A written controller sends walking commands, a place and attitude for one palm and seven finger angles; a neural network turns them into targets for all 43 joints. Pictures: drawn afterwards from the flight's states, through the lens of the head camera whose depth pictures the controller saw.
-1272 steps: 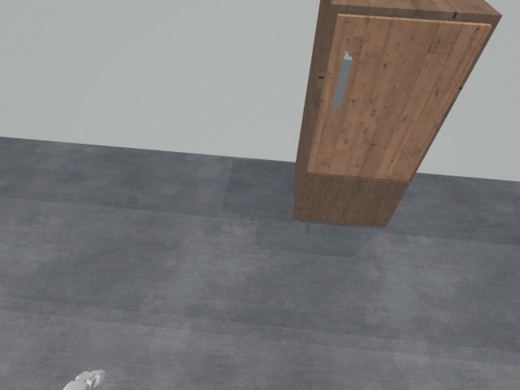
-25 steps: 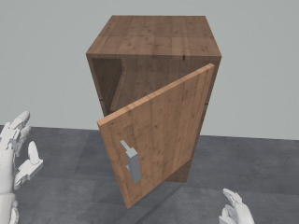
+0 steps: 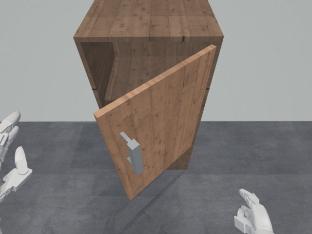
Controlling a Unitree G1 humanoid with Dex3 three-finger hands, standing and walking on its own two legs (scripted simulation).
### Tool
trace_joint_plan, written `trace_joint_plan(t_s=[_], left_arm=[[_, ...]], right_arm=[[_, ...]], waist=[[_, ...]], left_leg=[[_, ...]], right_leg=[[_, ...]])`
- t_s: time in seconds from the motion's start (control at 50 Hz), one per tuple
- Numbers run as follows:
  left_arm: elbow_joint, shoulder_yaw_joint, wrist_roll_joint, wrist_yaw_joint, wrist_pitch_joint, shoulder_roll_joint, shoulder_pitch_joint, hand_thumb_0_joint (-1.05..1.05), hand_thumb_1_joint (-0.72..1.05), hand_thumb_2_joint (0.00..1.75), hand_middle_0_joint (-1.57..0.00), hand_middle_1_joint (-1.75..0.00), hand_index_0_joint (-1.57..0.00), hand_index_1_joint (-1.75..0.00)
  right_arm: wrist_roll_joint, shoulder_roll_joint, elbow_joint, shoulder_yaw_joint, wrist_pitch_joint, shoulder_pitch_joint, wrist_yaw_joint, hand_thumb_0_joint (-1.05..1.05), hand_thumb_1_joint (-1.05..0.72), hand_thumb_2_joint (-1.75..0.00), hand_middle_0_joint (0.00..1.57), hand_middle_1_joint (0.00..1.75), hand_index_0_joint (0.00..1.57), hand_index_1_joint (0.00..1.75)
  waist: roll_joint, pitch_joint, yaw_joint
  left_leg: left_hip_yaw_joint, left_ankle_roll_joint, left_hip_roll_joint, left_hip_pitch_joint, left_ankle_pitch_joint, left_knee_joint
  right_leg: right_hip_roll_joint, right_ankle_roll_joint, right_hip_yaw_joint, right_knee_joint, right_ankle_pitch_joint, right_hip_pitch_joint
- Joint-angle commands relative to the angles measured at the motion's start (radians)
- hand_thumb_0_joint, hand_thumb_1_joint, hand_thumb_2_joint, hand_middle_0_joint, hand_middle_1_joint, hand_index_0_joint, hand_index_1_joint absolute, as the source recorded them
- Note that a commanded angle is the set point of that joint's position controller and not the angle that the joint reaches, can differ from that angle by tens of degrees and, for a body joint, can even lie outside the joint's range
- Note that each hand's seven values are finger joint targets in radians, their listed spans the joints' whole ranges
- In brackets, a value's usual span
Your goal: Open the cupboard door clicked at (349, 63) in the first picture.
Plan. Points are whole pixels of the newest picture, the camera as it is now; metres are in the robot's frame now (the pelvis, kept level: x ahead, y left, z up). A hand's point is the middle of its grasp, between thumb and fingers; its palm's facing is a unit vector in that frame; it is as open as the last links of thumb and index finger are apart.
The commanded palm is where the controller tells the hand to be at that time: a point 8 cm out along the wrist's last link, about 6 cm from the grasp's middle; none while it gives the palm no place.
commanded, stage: step back with the hand held close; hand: left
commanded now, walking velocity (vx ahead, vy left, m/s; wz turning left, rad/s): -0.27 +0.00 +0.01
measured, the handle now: (131, 153) +0.32 +0.10 +0.00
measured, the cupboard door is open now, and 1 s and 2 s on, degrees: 42 42 42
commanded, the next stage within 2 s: stop stepping back and stand still in 0.80 s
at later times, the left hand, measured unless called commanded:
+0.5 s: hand out of the picture +0.10 +0.29 +0.15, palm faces +0.46 -0.77 -0.44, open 7.4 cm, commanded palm +0.04 +0.33 +0.17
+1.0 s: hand out of the picture +0.03 +0.26 +0.16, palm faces +0.34 -0.83 -0.45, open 7.4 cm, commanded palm -0.02 +0.31 +0.17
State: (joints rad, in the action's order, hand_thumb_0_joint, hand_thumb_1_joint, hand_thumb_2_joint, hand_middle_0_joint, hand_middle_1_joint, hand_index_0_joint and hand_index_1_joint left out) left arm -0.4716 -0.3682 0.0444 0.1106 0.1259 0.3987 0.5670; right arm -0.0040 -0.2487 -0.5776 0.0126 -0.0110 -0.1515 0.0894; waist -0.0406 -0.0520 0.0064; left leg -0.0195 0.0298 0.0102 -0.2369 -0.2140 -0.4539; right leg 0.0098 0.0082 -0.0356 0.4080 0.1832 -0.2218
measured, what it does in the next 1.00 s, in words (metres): walks backwards: right foot, then left foot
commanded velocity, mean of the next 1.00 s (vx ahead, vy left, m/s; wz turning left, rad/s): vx -0.25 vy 0.01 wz -0.03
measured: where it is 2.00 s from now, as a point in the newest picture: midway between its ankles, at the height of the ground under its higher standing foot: outside the picture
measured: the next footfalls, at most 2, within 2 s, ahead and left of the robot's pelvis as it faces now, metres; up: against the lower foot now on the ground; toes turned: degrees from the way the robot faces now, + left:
right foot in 0.86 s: -0.29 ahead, -0.11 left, +0.00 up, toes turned +0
left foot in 1.00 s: -0.04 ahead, +0.09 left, +0.00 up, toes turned -3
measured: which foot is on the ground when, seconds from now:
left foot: down 0.00-0.88, up 0.90-0.98, down 1.00-1.00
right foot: down 0.00-0.54, up 0.56-0.84, down 0.86-1.00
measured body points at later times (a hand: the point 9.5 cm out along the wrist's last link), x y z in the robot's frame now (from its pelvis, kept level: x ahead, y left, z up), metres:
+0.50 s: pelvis -0.09 +0.02 -0.02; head -0.07 +0.04 +0.43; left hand +0.07 +0.32 +0.17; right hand +0.10 -0.22 -0.09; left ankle +0.01 +0.10 -0.74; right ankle +0.02 -0.11 -0.74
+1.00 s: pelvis -0.18 +0.02 -0.02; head -0.17 +0.05 +0.43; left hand +0.01 +0.30 +0.19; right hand -0.01 -0.21 -0.09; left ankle -0.08 +0.09 -0.74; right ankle -0.32 -0.10 -0.73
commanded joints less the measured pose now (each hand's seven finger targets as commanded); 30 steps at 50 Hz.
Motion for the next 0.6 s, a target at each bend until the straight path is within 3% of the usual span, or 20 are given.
trace_joint_plan(t_s=[0.0, 0.02, 0.1, 0.2, 0.22, 0.28, 0.34, 0.38, 0.4, 0.42, 0.46, 0.48, 0.5, 0.52, 0.54, 0.58], left_arm=[[-0.211, -0.183, 0.008, 0.042, 0.074, 0.21, -0.003, 0.0, 0.9, 0.9, -0.2, -0.3, -0.2, -0.3], [-0.214, -0.181, 0.007, 0.043, 0.076, 0.208, -0.003, 0.0, 0.9, 0.9, -0.2, -0.3, -0.2, -0.3], [-0.23, -0.175, -0.003, 0.048, 0.087, 0.199, -0.001, 0.0, 0.9, 0.9, -0.2, -0.3, -0.2, -0.3], [-0.236, -0.182, -0.03, 0.05, 0.106, 0.185, -0.025, 0.0, 0.9, 0.9, -0.2, -0.3, -0.2, -0.3], [-0.235, -0.186, -0.038, 0.051, 0.111, 0.183, -0.038, 0.0, 0.9, 0.9, -0.2, -0.3, -0.2, -0.3], [-0.225, -0.2, -0.053, 0.053, 0.123, 0.187, -0.071, 0.0, 0.9, 0.9, -0.2, -0.3, -0.2, -0.3], [-0.242, -0.198, -0.052, 0.051, 0.13, 0.196, -0.089, 0.0, 0.9, 0.9, -0.2, -0.3, -0.2, -0.3], [-0.268, -0.179, -0.035, 0.059, 0.137, 0.195, -0.094, 0.0, 0.9, 0.9, -0.2, -0.3, -0.2, -0.3], [-0.283, -0.162, -0.028, 0.065, 0.137, 0.19, -0.098, 0.0, 0.9, 0.9, -0.2, -0.3, -0.2, -0.3], [-0.288, -0.157, -0.025, 0.072, 0.137, 0.191, -0.101, 0.0, 0.9, 0.9, -0.2, -0.3, -0.2, -0.3], [-0.318, -0.167, -0.02, 0.081, 0.14, 0.201, -0.097, 0.0, 0.9, 0.9, -0.2, -0.3, -0.2, -0.3], [-0.335, -0.181, -0.021, 0.083, 0.144, 0.211, -0.094, 0.0, 0.9, 0.9, -0.2, -0.3, -0.2, -0.3], [-0.356, -0.202, -0.027, 0.083, 0.15, 0.214, -0.097, 0.0, 0.9, 0.9, -0.2, -0.3, -0.2, -0.3], [-0.362, -0.231, -0.047, 0.084, 0.155, 0.217, -0.106, 0.0, 0.9, 0.9, -0.2, -0.3, -0.2, -0.3], [-0.351, -0.252, -0.06, 0.088, 0.154, 0.255, -0.133, 0.0, 0.9, 0.9, -0.2, -0.3, -0.2, -0.3], [-0.335, -0.254, -0.048, 0.082, 0.158, 0.246, -0.127, 0.0, 0.9, 0.9, -0.2, -0.3, -0.2, -0.3]], right_arm=[[-0.007, -0.096, 0.175, 0.039, -0.041, 0.088, 0.015, 0.0, -0.9, -0.9, 0.2, 0.3, 0.2, 0.3], [-0.009, -0.095, 0.175, 0.041, -0.041, 0.088, 0.016, 0.0, -0.9, -0.9, 0.2, 0.3, 0.2, 0.3], [-0.006, -0.107, 0.182, 0.04, -0.05, 0.084, 0.016, 0.0, -0.9, -0.9, 0.2, 0.3, 0.2, 0.3], [-0.002, -0.123, 0.197, 0.039, -0.07, 0.08, 0.013, 0.0, -0.9, -0.9, 0.2, 0.3, 0.2, 0.3], [-0.002, -0.124, 0.199, 0.04, -0.074, 0.076, 0.013, 0.0, -0.9, -0.9, 0.2, 0.3, 0.2, 0.3], [0.003, -0.122, 0.199, 0.045, -0.085, 0.067, 0.014, 0.0, -0.9, -0.9, 0.2, 0.3, 0.2, 0.3], [0.003, -0.121, 0.192, 0.051, -0.091, 0.047, 0.007, 0.0, -0.9, -0.9, 0.2, 0.3, 0.2, 0.3], [0.005, -0.106, 0.169, 0.048, -0.096, 0.022, 0.0, 0.0, -0.9, -0.9, 0.2, 0.3, 0.2, 0.3], [0.005, -0.097, 0.153, 0.043, -0.096, 0.018, -0.004, 0.0, -0.9, -0.9, 0.2, 0.3, 0.2, 0.3], [0.009, -0.091, 0.143, 0.037, -0.095, 0.018, -0.004, 0.0, -0.9, -0.9, 0.2, 0.3, 0.2, 0.3], [0.008, -0.098, 0.143, 0.032, -0.097, 0.026, 0.003, 0.0, -0.9, -0.9, 0.2, 0.3, 0.2, 0.3], [0.009, -0.111, 0.154, 0.032, -0.098, 0.038, 0.01, 0.0, -0.9, -0.9, 0.2, 0.3, 0.2, 0.3], [0.012, -0.123, 0.168, 0.033, -0.108, 0.06, 0.015, 0.0, -0.9, -0.9, 0.2, 0.3, 0.2, 0.3], [0.023, -0.123, 0.168, 0.037, -0.118, 0.064, 0.016, 0.0, -0.9, -0.9, 0.2, 0.3, 0.2, 0.3], [0.025, -0.094, 0.157, 0.039, -0.126, 0.064, 0.015, 0.0, -0.9, -0.9, 0.2, 0.3, 0.2, 0.3], [0.02, -0.087, 0.133, 0.058, -0.145, 0.061, -0.002, 0.0, -0.9, -0.9, 0.2, 0.3, 0.2, 0.3]], waist=[[0.018, 0.208, 0.008], [0.029, 0.207, 0.007], [-0.032, 0.183, 0.009], [-0.097, 0.109, 0.009], [-0.092, 0.098, 0.009], [-0.06, 0.084, 0.006], [0.051, 0.083, -0.008], [0.133, 0.093, -0.017], [0.157, 0.106, -0.02], [0.162, 0.115, -0.024], [0.056, 0.113, -0.027], [-0.053, 0.092, -0.024], [-0.219, 0.088, -0.013], [-0.365, 0.11, -0.004], [-0.311, 0.097, -0.012], [-0.124, 0.153, 0.0]], left_leg=[[0.07, 0.003, -0.076, 0.017, 0.276, 0.029], [0.07, 0.004, -0.078, 0.006, 0.249, 0.028], [0.103, 0.02, -0.101, -0.094, 0.127, 0.079], [0.18, 0.069, -0.156, -0.394, -0.299, 0.207], [0.196, 0.081, -0.169, -0.455, -0.381, 0.226], [0.203, 0.094, -0.17, -0.533, -0.458, 0.205], [0.142, 0.065, -0.085, -0.412, -0.427, 0.017], [0.081, 0.012, -0.021, -0.18, -0.294, -0.196], [0.058, -0.006, -0.006, -0.066, -0.229, -0.284], [0.049, -0.011, -0.005, -0.007, -0.198, -0.301], [0.103, 0.0, -0.037, -0.017, -0.218, -0.144], [0.182, 0.021, -0.089, -0.12, -0.305, 0.0], [0.332, 0.064, -0.201, -0.325, -0.487, 0.211], [0.495, 0.125, -0.325, -0.532, -0.669, 0.394], [0.53, 0.144, -0.359, -0.565, -0.617, 0.431], [0.42, 0.137, -0.332, -0.4, -0.456, 0.322]], right_leg=[[-0.076, -0.001, 0.07, 0.0, -0.284, 0.085], [-0.075, -0.003, 0.071, 0.0, -0.26, 0.079], [-0.052, -0.007, 0.068, 0.041, -0.163, 0.099], [-0.009, -0.018, 0.064, 0.175, -0.035, 0.227], [0.0, -0.022, 0.064, 0.205, -0.021, 0.255], [0.0, -0.023, 0.084, 0.226, 0.002, 0.278], [-0.07, 0.016, 0.205, 0.05, 0.149, 0.096], [-0.179, 0.078, 0.289, -0.101, 0.304, -0.169], [-0.224, 0.1, 0.286, -0.135, 0.328, -0.279], [-0.234, 0.101, 0.251, -0.135, 0.319, -0.329], [-0.164, 0.062, 0.162, -0.042, 0.273, -0.317], [-0.093, 0.024, 0.115, 0.056, 0.281, -0.259], [0.001, -0.014, 0.059, 0.277, 0.243, -0.088], [0.086, -0.036, 0.034, 0.61, 0.194, 0.103], [0.092, -0.029, 0.084, 0.811, 0.229, 0.093], [0.085, -0.022, 0.105, 0.851, 0.271, -0.002]])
